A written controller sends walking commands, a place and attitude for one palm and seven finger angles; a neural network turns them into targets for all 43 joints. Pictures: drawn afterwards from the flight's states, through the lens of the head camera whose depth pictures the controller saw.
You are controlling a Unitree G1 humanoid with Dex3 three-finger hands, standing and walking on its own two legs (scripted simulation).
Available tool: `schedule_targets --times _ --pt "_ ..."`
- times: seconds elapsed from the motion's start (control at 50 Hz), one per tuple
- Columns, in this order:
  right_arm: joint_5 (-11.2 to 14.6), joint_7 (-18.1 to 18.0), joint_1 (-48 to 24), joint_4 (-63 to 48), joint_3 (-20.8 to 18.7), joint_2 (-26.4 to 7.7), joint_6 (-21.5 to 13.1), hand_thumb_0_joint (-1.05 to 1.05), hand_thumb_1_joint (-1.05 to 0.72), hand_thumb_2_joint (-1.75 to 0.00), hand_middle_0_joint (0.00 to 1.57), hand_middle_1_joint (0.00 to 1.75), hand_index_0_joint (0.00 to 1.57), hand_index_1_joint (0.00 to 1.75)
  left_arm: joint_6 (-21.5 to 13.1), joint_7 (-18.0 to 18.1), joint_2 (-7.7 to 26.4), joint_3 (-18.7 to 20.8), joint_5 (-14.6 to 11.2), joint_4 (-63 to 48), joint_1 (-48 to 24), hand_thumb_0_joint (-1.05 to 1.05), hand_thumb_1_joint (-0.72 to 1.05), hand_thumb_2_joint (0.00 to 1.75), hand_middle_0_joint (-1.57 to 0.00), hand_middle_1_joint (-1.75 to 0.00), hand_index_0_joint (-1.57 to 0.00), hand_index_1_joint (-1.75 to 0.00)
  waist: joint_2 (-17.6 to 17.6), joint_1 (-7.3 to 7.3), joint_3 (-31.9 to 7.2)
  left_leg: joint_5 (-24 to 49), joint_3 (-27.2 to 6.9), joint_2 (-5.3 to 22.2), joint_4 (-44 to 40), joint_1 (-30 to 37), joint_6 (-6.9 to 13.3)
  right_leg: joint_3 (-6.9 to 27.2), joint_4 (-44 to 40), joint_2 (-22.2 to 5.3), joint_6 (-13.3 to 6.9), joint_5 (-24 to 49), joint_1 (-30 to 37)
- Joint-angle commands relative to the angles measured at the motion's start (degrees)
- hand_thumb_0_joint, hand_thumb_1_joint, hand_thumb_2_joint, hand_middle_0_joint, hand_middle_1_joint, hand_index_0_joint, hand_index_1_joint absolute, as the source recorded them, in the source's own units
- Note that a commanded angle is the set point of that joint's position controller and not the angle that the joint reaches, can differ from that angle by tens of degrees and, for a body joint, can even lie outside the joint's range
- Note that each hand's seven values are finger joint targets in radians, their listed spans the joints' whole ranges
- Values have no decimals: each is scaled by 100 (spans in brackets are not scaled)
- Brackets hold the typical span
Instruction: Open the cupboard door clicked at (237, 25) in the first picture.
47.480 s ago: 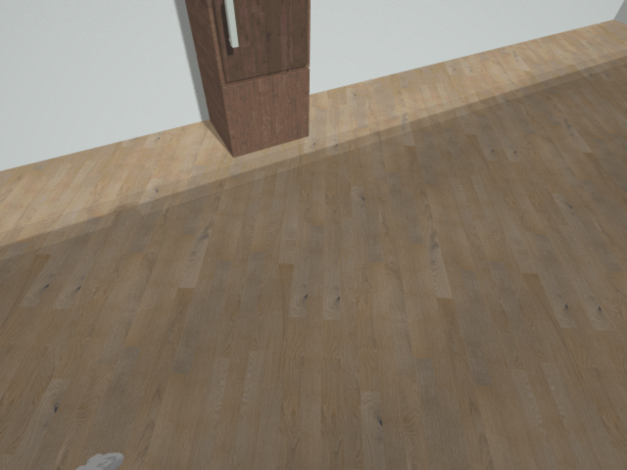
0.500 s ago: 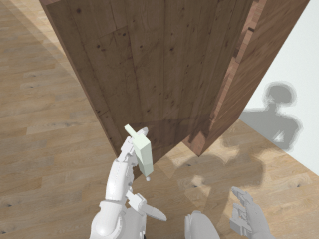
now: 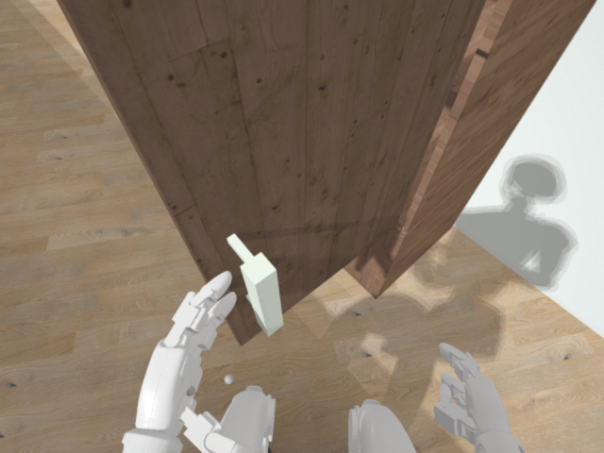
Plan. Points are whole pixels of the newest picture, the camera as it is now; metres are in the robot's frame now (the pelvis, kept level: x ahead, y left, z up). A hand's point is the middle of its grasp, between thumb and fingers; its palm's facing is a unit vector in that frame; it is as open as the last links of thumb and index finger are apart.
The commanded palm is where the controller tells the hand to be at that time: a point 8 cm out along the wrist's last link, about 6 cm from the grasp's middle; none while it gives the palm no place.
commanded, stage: slide the hand sideways off the handle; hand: left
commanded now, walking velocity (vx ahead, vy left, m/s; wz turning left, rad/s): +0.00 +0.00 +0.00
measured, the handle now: (255, 287) +0.31 +0.08 +0.04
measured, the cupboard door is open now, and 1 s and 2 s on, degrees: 87 87 87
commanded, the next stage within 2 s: draw the hand back to the body in 0.34 s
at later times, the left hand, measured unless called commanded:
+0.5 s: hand (193, 403) +0.18 +0.13 +0.05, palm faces -0.10 -0.99 -0.01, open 16.3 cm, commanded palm +0.15 +0.19 +0.06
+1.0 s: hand (86, 373) +0.19 +0.19 +0.15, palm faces -0.03 -0.99 -0.16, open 16.0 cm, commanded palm +0.15 +0.25 +0.17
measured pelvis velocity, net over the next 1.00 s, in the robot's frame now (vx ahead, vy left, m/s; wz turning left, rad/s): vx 0.01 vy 0.02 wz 0.00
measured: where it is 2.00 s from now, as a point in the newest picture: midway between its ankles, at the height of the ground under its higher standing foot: outside the picture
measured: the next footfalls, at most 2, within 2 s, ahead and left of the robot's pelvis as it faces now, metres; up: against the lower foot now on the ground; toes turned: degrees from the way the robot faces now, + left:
none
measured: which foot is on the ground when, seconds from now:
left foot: down 0.00-1.00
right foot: down 0.00-1.00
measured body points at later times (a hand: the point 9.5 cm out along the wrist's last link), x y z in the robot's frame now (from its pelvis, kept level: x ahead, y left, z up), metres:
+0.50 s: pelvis -0.01 +0.00 -0.01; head +0.07 +0.00 +0.43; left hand +0.18 +0.18 +0.05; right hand +0.20 -0.23 -0.09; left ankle +0.03 +0.13 -0.60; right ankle +0.01 -0.11 -0.60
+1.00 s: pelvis +0.01 +0.02 +0.06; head +0.03 +0.02 +0.51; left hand +0.18 +0.24 +0.16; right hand +0.20 -0.22 +0.01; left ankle +0.03 +0.13 -0.60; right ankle +0.01 -0.11 -0.60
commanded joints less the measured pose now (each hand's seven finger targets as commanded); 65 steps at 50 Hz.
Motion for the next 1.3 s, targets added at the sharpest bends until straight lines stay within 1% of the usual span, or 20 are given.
schedule_targets --times 0.0,0.08,0.12,0.32,0.36,0.42,0.5,0.58,0.64,0.66,0.68,0.82,0.92,0.94,0.96,0.98,1.02,1.14,1.22,1.28 --pt "30 -87 -219 -892 -319 -588 -326 0 -90 -90 20 30 20 30 -384 -147 285 477 -283 -1313 190 0 -50 30 -15 -30 -15 -30 -308 -22 -1406 1319 17 -221 -888 930 177 217 -1212 149 -72 1690 1081" --pt "62 -142 -249 -869 -350 -583 -326 0 -90 -90 20 30 20 30 -340 -376 427 744 -454 -1321 370 0 -50 30 -15 -30 -15 -30 -366 -12 -1360 1229 71 -214 -775 785 166 352 -1291 125 -22 1646 1127" --pt "73 -167 -289 -858 -361 -571 -333 0 -90 -90 20 30 20 30 -335 -469 506 888 -518 -1367 495 0 -50 30 -15 -30 -15 -30 -276 72 -1430 1328 68 -217 -753 761 163 372 -1234 127 -43 1723 1206" --pt "111 -252 -323 -849 -393 -631 -457 0 -90 -90 20 30 20 30 -358 -936 605 914 -779 -1620 510 0 -50 30 -15 -30 -15 -30 -212 -37 -1294 1104 20 -198 -596 595 199 426 -1223 125 -21 1306 903" --pt "110 -265 -281 -822 -387 -637 -486 0 -90 -90 20 30 20 30 -326 -968 588 926 -818 -1497 470 0 -50 30 -15 -30 -15 -30 -341 -95 -1181 952 8 -188 -570 516 196 441 -1288 126 -3 1096 804" --pt "116 -276 -328 -856 -393 -646 -523 0 -90 -90 20 30 20 30 -280 -927 625 973 -811 -1598 451 0 -50 30 -15 -30 -15 -30 -193 4 -1268 900 2 -189 -604 533 198 403 -1231 145 -45 864 754" --pt "187 -316 -236 -1041 -396 -617 -418 0 -90 -90 20 30 20 30 -13 -766 1151 1435 -858 -2522 723 0 -50 30 -15 -30 -15 -30 157 226 -1678 1163 8 -192 -1096 1170 208 292 -1436 202 -82 1112 1286" --pt "277 -348 -150 -1096 -343 -607 -316 0 -90 -90 20 30 20 30 428 -722 850 1239 -897 -2456 861 0 -50 30 -15 -30 -15 -30 -21 2 -1085 1004 -13 -191 -1494 1473 209 120 -1856 230 8 1065 1373" --pt "295 -422 -119 -1078 -303 -633 -311 0 -90 -90 20 30 20 30 630 -759 932 1394 -964 -2216 867 0 -50 30 -15 -30 -15 -30 -267 -64 -734 795 -37 -178 -1694 1522 208 131 -2189 231 37 743 1481" --pt "293 -439 -108 -1062 -279 -647 -329 0 -90 -90 20 30 20 30 643 -781 994 1454 -1005 -2237 787 0 -50 30 -15 -30 -15 -30 -188 -75 -678 762 -35 -188 -1758 1561 199 149 -2278 216 35 684 1563" --pt "299 -457 -83 -1056 -271 -645 -338 0 -90 -90 20 30 20 30 665 -820 1039 1529 -1034 -2171 831 0 -50 30 -15 -30 -15 -30 -272 -81 -584 735 -22 -187 -1812 1605 198 156 -2381 216 43 630 1623" --pt "346 -471 -27 -1058 -207 -663 -498 0 -90 -90 20 30 20 30 597 -1000 1215 1793 -1268 -2470 930 0 -50 30 -15 -30 -15 -30 231 6 -511 1194 -64 -184 -2392 2410 183 -42 -2609 277 7 1258 2141" --pt "385 -444 -22 -1018 -183 -676 -592 0 -90 -90 20 30 20 30 784 -1058 1352 1989 -1320 -2579 1025 0 -32 37 -16 -30 -16 -30 383 37 -341 1509 -100 -151 -2739 2820 163 -140 -2795 300 8 1624 2431" --pt "297 -633 10 -1097 -190 -668 -455 0 -90 -90 20 30 20 30 1300 -207 2196 2198 -427 -3009 1220 0 -29 39 -16 -30 -16 -30 497 435 -647 1622 -2 -22 -3212 3102 153 190 -3135 122 -66 1674 2754" --pt "284 -706 42 -1157 -135 -552 -404 0 -90 -90 20 30 20 30 1635 185 1673 1918 -305 -3171 1486 0 -26 40 -16 -30 -16 -30 517 257 -387 1719 18 -26 -3307 3245 156 120 -3235 103 -38 1745 2752" --pt "270 -716 97 -1069 -104 -517 -344 0 -90 -90 20 30 20 30 1906 437 1401 1671 -151 -3060 1591 0 -22 42 -16 -30 -16 -30 551 191 -49 1716 21 -6 -3373 3267 152 55 -3307 88 -11 1734 2819" --pt "247 -755 70 -1009 -93 -559 -267 0 -90 -90 20 30 20 30 2214 771 1557 1803 29 -3157 1537 0 -15 45 -16 -30 -16 -30 170 161 -31 1958 38 35 -3447 3437 193 13 -3497 99 19 1931 3073" --pt "203 -782 10 -794 33 -638 -440 0 -90 -90 20 30 20 30 2413 1200 1795 1980 208 -3279 865 0 6 54 -17 -30 -17 -30 247 126 218 1999 -12 45 -3980 4122 194 11 -4010 56 29 2008 3579" --pt "192 -773 -96 -613 79 -660 -604 0 -90 -90 20 30 20 30 2390 1269 1836 2154 222 -3226 593 0 20 60 -18 -30 -18 -30 49 174 407 2159 -44 60 -4335 4471 196 0 -4299 40 35 2161 3944" --pt "183 -715 -142 -436 86 -649 -717 0 -90 -90 20 30 20 30 2344 1260 1903 2357 211 -3273 524 0 31 64 -18 -30 -18 -30 252 226 406 2615 -6 71 -4534 4776 166 16 -4479 21 41 2494 4275"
